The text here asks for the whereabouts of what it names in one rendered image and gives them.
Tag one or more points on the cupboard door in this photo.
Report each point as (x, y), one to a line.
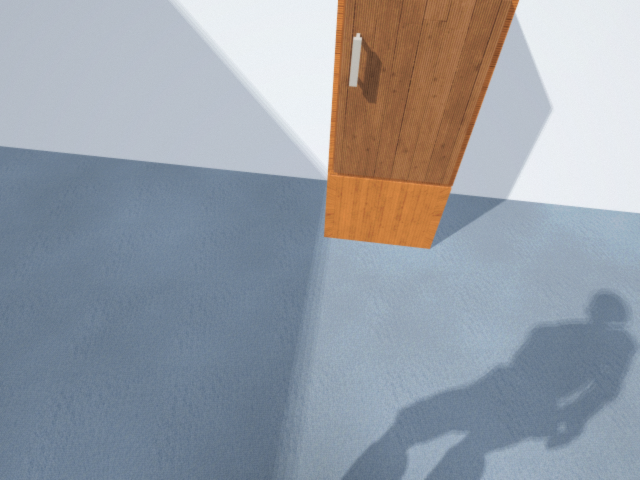
(422, 67)

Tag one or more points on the handle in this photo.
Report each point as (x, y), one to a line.
(356, 49)

